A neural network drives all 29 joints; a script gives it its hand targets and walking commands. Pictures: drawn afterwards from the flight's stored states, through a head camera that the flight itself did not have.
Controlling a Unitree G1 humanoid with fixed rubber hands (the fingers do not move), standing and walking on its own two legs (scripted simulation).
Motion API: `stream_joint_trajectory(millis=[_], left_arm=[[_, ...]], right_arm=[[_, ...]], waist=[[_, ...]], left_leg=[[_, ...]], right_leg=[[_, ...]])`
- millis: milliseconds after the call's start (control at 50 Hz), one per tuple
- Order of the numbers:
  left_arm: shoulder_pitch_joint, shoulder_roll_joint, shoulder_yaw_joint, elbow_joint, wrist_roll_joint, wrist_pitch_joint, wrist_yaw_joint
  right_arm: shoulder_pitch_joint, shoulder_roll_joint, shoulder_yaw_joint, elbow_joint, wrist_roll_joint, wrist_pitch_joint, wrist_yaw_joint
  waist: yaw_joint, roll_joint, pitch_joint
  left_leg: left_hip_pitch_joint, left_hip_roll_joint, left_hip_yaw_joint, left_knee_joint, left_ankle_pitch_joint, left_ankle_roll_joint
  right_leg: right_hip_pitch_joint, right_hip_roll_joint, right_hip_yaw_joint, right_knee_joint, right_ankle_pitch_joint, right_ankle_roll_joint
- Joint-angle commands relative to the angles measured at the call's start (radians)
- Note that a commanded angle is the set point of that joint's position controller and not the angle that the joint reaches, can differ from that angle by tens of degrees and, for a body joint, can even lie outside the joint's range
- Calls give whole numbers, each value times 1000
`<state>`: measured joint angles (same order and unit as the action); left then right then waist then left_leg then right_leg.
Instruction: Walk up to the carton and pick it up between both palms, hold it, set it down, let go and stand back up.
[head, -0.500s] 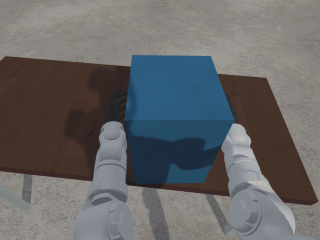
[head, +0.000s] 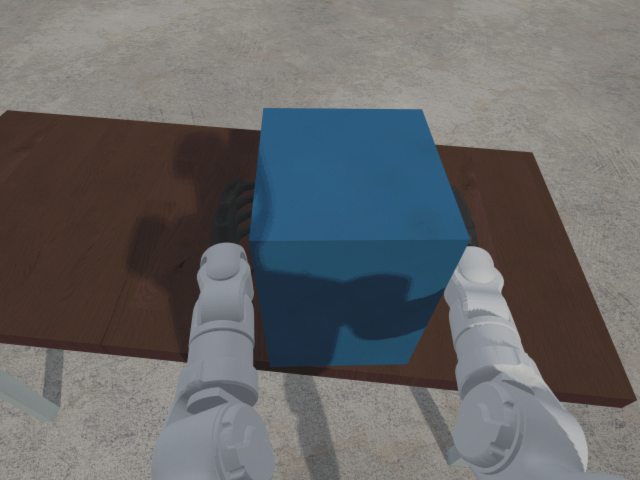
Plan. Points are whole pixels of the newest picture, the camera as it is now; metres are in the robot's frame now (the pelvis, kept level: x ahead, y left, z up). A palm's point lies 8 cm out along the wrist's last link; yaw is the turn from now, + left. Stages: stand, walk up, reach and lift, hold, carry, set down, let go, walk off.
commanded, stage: set down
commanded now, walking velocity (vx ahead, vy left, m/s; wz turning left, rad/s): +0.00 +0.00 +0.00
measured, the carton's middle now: (341, 246) +0.41 +0.02 +0.05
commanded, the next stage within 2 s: none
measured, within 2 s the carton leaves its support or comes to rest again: neither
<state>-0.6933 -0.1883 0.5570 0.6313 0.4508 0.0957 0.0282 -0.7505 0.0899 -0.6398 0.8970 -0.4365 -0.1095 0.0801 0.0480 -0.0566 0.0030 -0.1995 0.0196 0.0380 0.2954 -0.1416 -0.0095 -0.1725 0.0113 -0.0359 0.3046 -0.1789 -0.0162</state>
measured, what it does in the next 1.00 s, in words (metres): stands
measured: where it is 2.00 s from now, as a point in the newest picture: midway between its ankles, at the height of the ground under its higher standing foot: outside the picture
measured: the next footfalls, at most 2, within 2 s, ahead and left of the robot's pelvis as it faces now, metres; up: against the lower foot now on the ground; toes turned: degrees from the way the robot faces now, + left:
none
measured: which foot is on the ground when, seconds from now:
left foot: down 0.00-1.00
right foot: down 0.00-1.00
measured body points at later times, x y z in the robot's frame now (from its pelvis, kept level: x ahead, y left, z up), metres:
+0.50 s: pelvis -0.01 +0.00 -0.01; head +0.04 +0.01 +0.43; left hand +0.43 +0.17 +0.07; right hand +0.46 -0.15 +0.07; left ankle +0.00 +0.12 -0.75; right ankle -0.02 -0.10 -0.75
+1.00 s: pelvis -0.02 -0.01 -0.01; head +0.04 -0.01 +0.43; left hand +0.43 +0.20 +0.11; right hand +0.47 -0.20 +0.11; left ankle +0.00 +0.12 -0.75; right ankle -0.02 -0.10 -0.75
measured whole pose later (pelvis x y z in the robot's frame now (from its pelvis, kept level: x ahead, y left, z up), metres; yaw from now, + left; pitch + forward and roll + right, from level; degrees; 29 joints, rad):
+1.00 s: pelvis -0.02 -0.01 -0.01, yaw -2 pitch +18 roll +0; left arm -0.91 0.22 0.08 0.95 -0.20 0.09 0.12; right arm -0.98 -0.40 0.16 1.13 0.45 -0.01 0.01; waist 0.11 -0.02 -0.22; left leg -0.60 0.07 0.05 0.44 -0.15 -0.03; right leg -0.57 0.05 -0.02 0.43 -0.16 -0.04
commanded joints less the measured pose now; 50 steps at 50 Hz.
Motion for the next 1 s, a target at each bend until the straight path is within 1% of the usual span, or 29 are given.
stream_joint_trajectory(millis=[0, 20, 60, 100, 120, 140, 180, 240, 260, 280, 320, 400, 460, 480, 500, 520, 540, 580, 600, 620, 640, 700, 740, 760, 820, 880, 920, 960, 980], left_arm=[[-398, -264, -213, 17, 12, -16, -30], [-402, -244, -201, 9, 12, -20, -25], [-392, -187, -195, 8, 6, -19, -3], [-398, -26, -185, -11, -24, -27, 47], [-412, 99, -208, 5, -79, -35, 87], [-479, 118, -274, 4, -147, -46, 121], [-547, 153, -342, 68, -248, -69, 170], [-620, 237, -377, 177, -353, -110, 206], [-640, 254, -402, 211, -389, -126, 210], [-645, 265, -403, 244, -410, -141, 212], [-655, 295, -402, 325, -438, -160, 210], [-648, 315, -399, 377, -438, -192, 189], [-637, 332, -409, 387, -460, -207, 177], [-635, 332, -420, 389, -470, -211, 172], [-636, 350, -416, 358, -483, -218, 169], [-649, 357, -425, 336, -496, -224, 167], [-656, 370, -430, 326, -504, -232, 167], [-641, 404, -430, 338, -532, -236, 159], [-664, 421, -439, 339, -552, -240, 154], [-673, 427, -452, 349, -567, -248, 152], [-681, 427, -464, 356, -582, -258, 148], [-696, 472, -464, 359, -616, -275, 129], [-713, 489, -486, 325, -642, -275, 120], [-711, 493, -484, 308, -649, -268, 115], [-677, 503, -483, 211, -639, -205, 99], [-662, 538, -468, 166, -648, -119, 87], [-696, 550, -463, 89, -653, -67, 90], [-684, 542, -457, 116, -646, -17, 92], [-675, 547, -444, 55, -641, 5, 96]], right_arm=[[-441, 249, 197, -42, -16, -49, 79], [-435, 233, 196, -30, -15, -44, 74], [-417, 149, 177, -24, 8, -43, 64], [-393, -44, 156, -13, 57, -42, 33], [-405, -180, 189, 2, 125, -42, 2], [-469, -203, 248, 21, 197, -40, -30], [-546, -233, 373, 71, 329, -30, -73], [-646, -311, 472, 84, 453, -26, -109], [-666, -342, 496, 111, 491, -26, -120], [-673, -360, 531, 130, 529, -25, -125], [-686, -413, 574, 198, 596, -31, -137], [-676, -495, 608, 303, 655, -72, -144], [-678, -531, 637, 348, 699, -87, -126], [-678, -539, 642, 368, 710, -91, -121], [-685, -557, 648, 330, 722, -95, -113], [-691, -560, 650, 322, 729, -92, -106], [-687, -575, 659, 330, 738, -90, -98], [-699, -590, 694, 297, 770, -85, -83], [-715, -589, 701, 291, 780, -80, -80], [-715, -591, 716, 304, 793, -78, -73], [-717, -588, 719, 304, 802, -82, -68], [-736, -596, 766, 270, 848, -75, -54], [-746, -610, 781, 236, 877, -73, -49], [-748, -615, 785, 211, 884, -71, -50], [-720, -658, 783, 180, 902, -49, -53], [-752, -676, 774, 86, 897, -1, -61], [-780, -676, 758, 32, 892, 34, -65], [-779, -662, 757, 61, 881, 77, -69], [-770, -671, 750, 20, 885, 90, -72]], waist=[[-25, 24, -368], [-23, 7, -365], [-18, 34, -373], [-18, 53, -415], [-9, 61, -436], [-19, 70, -466], [7, 69, -527], [51, 51, -693], [44, 51, -731], [61, 45, -763], [63, 34, -784], [47, 44, -808], [52, 50, -791], [40, 50, -770], [50, 44, -815], [42, 36, -826], [47, 52, -833], [69, 19, -823], [61, 1, -811], [66, 11, -802], [64, 19, -821], [78, -15, -866], [72, 1, -908], [70, -14, -916], [57, 18, -943], [56, -35, -907], [61, -35, -892], [61, -54, -852], [66, -43, -893]], left_leg=[[173, -14, 90, 16, 259, -5], [174, -14, 90, 12, 249, 0], [201, -10, 88, 14, 264, -13], [221, -9, 90, 33, 294, -22], [205, -9, 89, 49, 307, -23], [164, -5, 76, 67, 298, -26], [74, 4, 63, 103, 268, -24], [-26, 11, 56, 149, 231, -32], [-37, 9, 52, 170, 246, -41], [-47, 10, 49, 186, 268, -47], [-57, 12, 42, 205, 284, -54], [-10, 18, 29, 244, 400, -83], [-21, 20, 29, 237, 384, -84], [-18, 21, 25, 239, 387, -86], [-12, 19, 28, 242, 387, -82], [-19, 17, 26, 242, 377, -81], [-27, 17, 25, 243, 383, -83], [-71, 11, 29, 236, 357, -71], [-110, 6, 30, 231, 322, -64], [-143, 5, 29, 221, 288, -60], [-161, 4, 28, 225, 286, -59], [-191, -1, 30, 222, 264, -42], [-194, -5, 28, 227, 292, -46], [-188, -6, 28, 229, 293, -43], [-107, -6, 20, 220, 384, -52], [-106, -9, 18, 191, 323, -31], [-122, -11, 17, 166, 287, -25], [-130, -8, 12, 152, 256, -13], [-101, -10, 13, 150, 291, -17]], right_leg=[[90, 11, -63, -1, 287, 81], [90, 11, -61, -1, 282, 84], [59, 17, -63, -9, 248, 73], [22, 26, -54, -12, 235, 63], [13, 33, -38, -3, 255, 54], [-8, 40, -27, -1, 264, 46], [-31, 37, -2, 25, 289, 30], [-36, 35, 22, 75, 296, 17], [-33, 36, 27, 87, 316, 14], [-29, 36, 30, 100, 335, 13], [-43, 38, 31, 117, 357, 17], [-74, 55, 15, 142, 464, 19], [-107, 62, 10, 136, 410, 11], [-128, 62, 7, 135, 404, 14], [-124, 66, 7, 135, 393, 15], [-123, 65, 6, 135, 387, 16], [-129, 65, 7, 141, 393, 15], [-95, 59, 15, 147, 395, 25], [-88, 54, 23, 153, 393, 32], [-90, 46, 29, 159, 381, 34], [-88, 41, 32, 167, 396, 36], [-52, 30, 43, 183, 417, 52], [-43, 29, 43, 191, 458, 57], [-40, 30, 42, 192, 472, 60], [-18, 39, 29, 186, 564, 61], [1, 37, 36, 162, 525, 74], [20, 34, 39, 154, 502, 77], [15, 32, 43, 146, 475, 77], [40, 35, 45, 144, 509, 76]])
